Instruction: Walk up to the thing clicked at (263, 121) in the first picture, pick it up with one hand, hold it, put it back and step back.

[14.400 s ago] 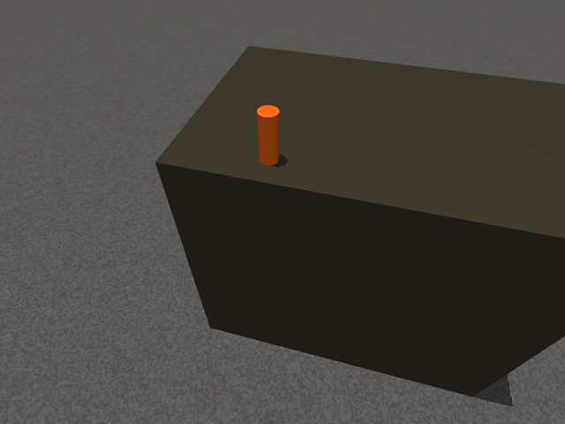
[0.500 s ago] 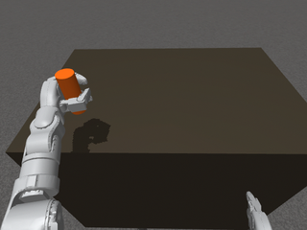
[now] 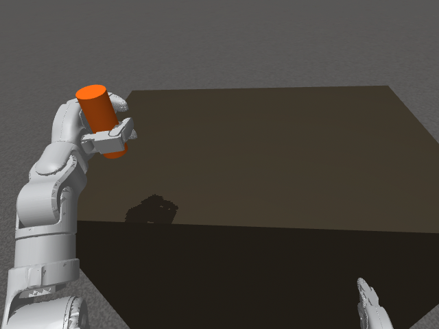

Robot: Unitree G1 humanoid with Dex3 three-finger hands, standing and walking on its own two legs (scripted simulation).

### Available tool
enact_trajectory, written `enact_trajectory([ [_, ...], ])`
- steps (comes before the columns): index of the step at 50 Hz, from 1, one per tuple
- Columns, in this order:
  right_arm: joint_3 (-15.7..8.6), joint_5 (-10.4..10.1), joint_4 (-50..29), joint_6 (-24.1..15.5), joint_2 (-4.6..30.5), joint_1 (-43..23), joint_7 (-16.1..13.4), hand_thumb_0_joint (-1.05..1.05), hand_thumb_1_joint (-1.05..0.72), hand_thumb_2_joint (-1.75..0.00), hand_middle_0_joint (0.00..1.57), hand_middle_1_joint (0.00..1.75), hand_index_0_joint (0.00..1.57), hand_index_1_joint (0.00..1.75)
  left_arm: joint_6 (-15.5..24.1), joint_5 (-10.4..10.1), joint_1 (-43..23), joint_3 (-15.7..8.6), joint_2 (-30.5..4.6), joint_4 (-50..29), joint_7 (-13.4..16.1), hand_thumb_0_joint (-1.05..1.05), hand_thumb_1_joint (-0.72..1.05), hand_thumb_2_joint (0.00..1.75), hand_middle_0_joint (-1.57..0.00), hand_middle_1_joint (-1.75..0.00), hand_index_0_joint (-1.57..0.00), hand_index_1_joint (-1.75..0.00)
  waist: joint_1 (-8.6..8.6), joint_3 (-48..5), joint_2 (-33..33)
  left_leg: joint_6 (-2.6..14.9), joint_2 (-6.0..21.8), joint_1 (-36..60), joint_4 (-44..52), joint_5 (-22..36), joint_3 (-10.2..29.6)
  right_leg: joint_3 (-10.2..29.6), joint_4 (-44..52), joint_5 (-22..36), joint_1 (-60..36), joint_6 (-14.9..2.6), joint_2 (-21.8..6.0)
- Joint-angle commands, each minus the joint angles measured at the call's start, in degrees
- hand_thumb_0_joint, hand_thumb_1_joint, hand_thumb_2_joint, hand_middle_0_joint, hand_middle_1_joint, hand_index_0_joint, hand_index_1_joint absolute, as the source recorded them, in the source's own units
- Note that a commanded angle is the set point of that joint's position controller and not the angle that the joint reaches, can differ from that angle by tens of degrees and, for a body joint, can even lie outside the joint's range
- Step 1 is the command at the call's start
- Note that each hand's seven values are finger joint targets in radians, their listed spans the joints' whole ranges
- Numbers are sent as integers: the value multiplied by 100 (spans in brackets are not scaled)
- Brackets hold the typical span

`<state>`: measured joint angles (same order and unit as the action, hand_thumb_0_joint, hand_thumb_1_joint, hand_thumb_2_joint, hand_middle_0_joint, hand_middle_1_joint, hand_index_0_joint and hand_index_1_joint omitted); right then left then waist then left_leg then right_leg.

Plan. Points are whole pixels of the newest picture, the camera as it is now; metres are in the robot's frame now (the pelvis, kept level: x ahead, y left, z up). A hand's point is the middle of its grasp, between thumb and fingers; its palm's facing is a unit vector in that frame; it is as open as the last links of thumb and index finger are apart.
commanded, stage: lift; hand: left
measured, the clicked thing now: (104, 123) +0.37 +0.18 +0.26
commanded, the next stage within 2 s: hold in 0.46 s
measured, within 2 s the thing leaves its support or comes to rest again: neither
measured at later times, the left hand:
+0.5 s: hand (108, 117) +0.34 +0.16 +0.29, palm faces +0.07 -1.00 -0.02, open 5.4 cm
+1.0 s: hand (97, 108) +0.33 +0.16 +0.31, palm faces +0.06 -1.00 -0.02, open 5.4 cm
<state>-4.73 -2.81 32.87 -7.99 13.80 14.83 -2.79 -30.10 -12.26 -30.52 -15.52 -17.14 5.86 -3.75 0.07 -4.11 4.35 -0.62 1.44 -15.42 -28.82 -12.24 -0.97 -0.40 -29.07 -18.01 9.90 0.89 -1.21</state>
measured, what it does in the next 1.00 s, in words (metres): stands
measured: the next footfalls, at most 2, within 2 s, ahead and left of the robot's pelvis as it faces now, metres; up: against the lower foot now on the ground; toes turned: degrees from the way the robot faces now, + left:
none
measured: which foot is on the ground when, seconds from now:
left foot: down 0.00-1.00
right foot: down 0.00-1.00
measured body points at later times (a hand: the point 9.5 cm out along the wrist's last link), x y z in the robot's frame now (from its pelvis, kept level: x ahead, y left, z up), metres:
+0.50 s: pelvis -0.01 +0.00 +0.00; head -0.06 -0.04 +0.44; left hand +0.33 +0.21 +0.29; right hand +0.16 -0.26 -0.07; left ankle +0.03 +0.13 -0.74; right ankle -0.03 -0.13 -0.74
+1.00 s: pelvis -0.01 +0.00 +0.00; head -0.06 -0.04 +0.44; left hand +0.32 +0.21 +0.31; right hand +0.17 -0.25 -0.07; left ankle +0.03 +0.13 -0.74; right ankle -0.03 -0.13 -0.74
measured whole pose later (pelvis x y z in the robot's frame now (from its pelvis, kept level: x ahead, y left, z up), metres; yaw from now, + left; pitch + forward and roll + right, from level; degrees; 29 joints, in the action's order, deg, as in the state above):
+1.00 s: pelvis -0.01 +0.00 +0.00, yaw +0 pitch -2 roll +0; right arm -4.7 -4.9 34.8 -11.5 14.5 14.8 -0.4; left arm -49.0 -16.1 -35.1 -17.8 -18.9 -6.9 -2.6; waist -1.5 -5.9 5.3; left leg -0.5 1.2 -16.5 -31.1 -12.6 -0.9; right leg -0.4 -32.0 -18.8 11.2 0.9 -1.4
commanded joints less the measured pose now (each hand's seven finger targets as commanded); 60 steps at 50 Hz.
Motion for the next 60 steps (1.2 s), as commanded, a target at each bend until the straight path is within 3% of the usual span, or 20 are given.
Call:
enact_trajectory([
  [1, -181, -53, -900, -348, 630, -672, -13, 0, 55, -5, 5, 5, 5, 5, 66, -127, -2857, -384, -1241, -1586, 2, 0, 59, 139, -135, -146, -137, -146, 5, -1133, -455, 228, -173, 1159, 171, 1050, -89, -204, 564, 1465, 430, 6, 92],
  [2, -263, -62, -908, -384, 714, -758, -3, 0, 55, -5, 5, 5, 5, 5, -4, -136, -2815, -400, -1243, -1578, 27, 0, 55, 138, -135, -145, -136, -146, -6, -1155, -505, 226, -174, 1174, 182, 966, -87, -202, 562, 1373, 414, 7, 92],
  [5, -216, -74, -907, -395, 680, -730, 23, 0, 55, -5, 5, 5, 5, 5, -166, -146, -2777, -444, -1282, -1694, 33, 0, 59, 138, -136, -145, -137, -145, -39, -1121, -529, 219, -163, 1124, 226, 755, -58, -233, 604, 1102, 455, -19, 113],
  [8, -236, -97, -895, -416, 718, -772, 54, 0, 55, -5, 5, 5, 5, 5, -317, -203, -2908, -462, -1260, -1769, 69, 0, 53, 137, -134, -144, -135, -145, -58, -1210, -396, 192, -136, 1220, 212, 938, -29, -250, 519, 1251, 469, -48, 134],
  [12, -161, -130, -902, -455, 653, -869, 94, 0, 55, -5, 5, 5, 5, 5, -486, -190, -2946, -415, -1268, -1903, 126, 0, 54, 137, -135, -145, -137, -146, -141, -1038, -288, 165, -156, 1087, 262, 691, -39, -246, 550, 962, 549, -72, 136],
  [13, -230, -126, -912, -462, 701, -832, 95, 0, 55, -5, 5, 5, 5, 5, -517, -200, -2963, -409, -1222, -1891, 119, 0, 53, 137, -136, -145, -137, -146, -82, -1157, -339, 175, -155, 1153, 242, 727, -37, -238, 553, 999, 529, -66, 131],
  [19, -265, -125, -898, -521, 757, -847, 117, 0, 55, -5, 5, 5, 5, 5, -735, -243, -2943, -529, -1282, -1899, 178, 0, 55, 137, -135, -145, -137, -146, -111, -1089, -522, 179, -137, 1065, 195, 685, -31, -234, 534, 945, 510, -39, 146],
  [27, -197, -166, -892, -584, 690, -904, 155, 0, 55, -5, 5, 5, 5, 5, -954, -299, -3037, -524, -1307, -2107, 159, 0, 56, 136, -136, -144, -137, -145, -161, -1010, -472, 168, -141, 966, 186, 568, -20, -249, 509, 814, 584, -51, 158],
  [32, -150, -193, -893, -614, 676, -823, 154, 0, 54, -5, 5, 5, 5, 5, -1056, -350, -3087, -548, -1371, -2232, 106, 0, 55, 130, -133, -139, -133, -140, -109, -1196, -526, 198, -168, 1060, 76, 777, -35, -212, 455, 1051, 598, -20, 133],
  [38, -173, -214, -801, -657, 680, -919, 177, 0, 55, -5, 5, 5, 5, 5, -1222, -392, -3173, -578, -1370, -2373, 117, 0, 57, 131, -131, -140, -132, -140, -184, -1155, -382, 177, -175, 994, 97, 659, -23, -223, 432, 895, 642, -50, 133],
  [39, -252, -212, -836, -656, 766, -845, 165, 0, 55, -5, 5, 5, 5, 5, -1252, -409, -3067, -648, -1402, -2250, 110, 0, 57, 131, -131, -140, -132, -140, -113, -1236, -559, 190, -160, 1056, 72, 684, -19, -220, 434, 939, 623, -21, 147],
  [40, -220, -231, -840, -672, 740, -932, 173, 0, 55, -5, 5, 5, 5, 5, -1282, -396, -3157, -573, -1400, -2384, 119, 0, 55, 130, -130, -139, -132, -140, -171, -1207, -426, 182, -179, 1023, 73, 711, -22, -218, 413, 949, 660, -39, 131],
  [42, -201, -236, -830, -684, 716, -889, 172, 0, 55, -5, 5, 5, 5, 5, -1313, -415, -3160, -655, -1462, -2424, 120, 0, 55, 130, -132, -140, -133, -140, -213, -1193, -472, 173, -169, 984, 60, 700, -13, -241, 405, 902, 640, -42, 145],
  [52, -194, -280, -830, -710, 700, -891, 235, 0, 55, -5, 5, 5, 5, 5, -1605, -452, -3281, -648, -1474, -2531, 134, 0, 57, 131, -132, -140, -133, -141, -197, -1195, -297, 170, -176, 993, 0, 762, -18, -233, 322, 990, 711, -49, 142],
  [53, -199, -281, -839, -717, 709, -902, 245, 0, 55, -5, 5, 5, 5, 5, -1630, -427, -3323, -535, -1388, -2538, 126, 0, 55, 131, -131, -140, -133, -140, -180, -1232, -366, 163, -170, 978, 14, 744, -11, -231, 313, 944, 737, -62, 156],
  [55, -211, -277, -826, -717, 723, -896, 239, 0, 54, -6, 5, 5, 5, 5, -1690, -471, -3270, -676, -1458, -2436, 145, 0, 56, 132, -133, -141, -134, -142, -205, -1241, -464, 184, -174, 965, -28, 764, -12, -225, 318, 994, 678, -33, 139],
  [56, -134, -295, -790, -727, 630, -942, 252, 0, 55, -5, 5, 5, 5, 5, -1726, -473, -3312, -601, -1387, -2545, 155, 0, 57, 132, -132, -141, -133, -141, -227, -1224, -350, 171, -189, 964, -23, 768, -28, -220, 298, 985, 745, -44, 140],
  [60, -208, -294, -808, -746, 696, -871, 257, 0, 54, -6, 5, 5, 5, 5, -1808, -480, -3359, -596, -1388, -2532, 180, 0, 54, 131, -133, -141, -134, -142, -193, -1251, -462, 172, -165, 973, -43, 718, -4, -245, 280, 918, 758, -50, 153],
])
